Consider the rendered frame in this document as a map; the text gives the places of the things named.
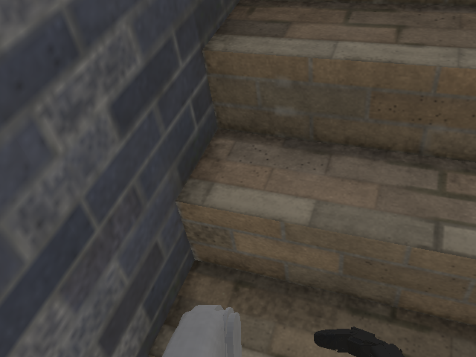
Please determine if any right robot hand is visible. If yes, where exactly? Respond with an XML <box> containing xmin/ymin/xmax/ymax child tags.
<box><xmin>314</xmin><ymin>327</ymin><xmax>404</xmax><ymax>357</ymax></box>

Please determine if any robot left thigh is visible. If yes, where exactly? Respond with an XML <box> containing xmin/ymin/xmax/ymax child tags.
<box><xmin>162</xmin><ymin>305</ymin><xmax>242</xmax><ymax>357</ymax></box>

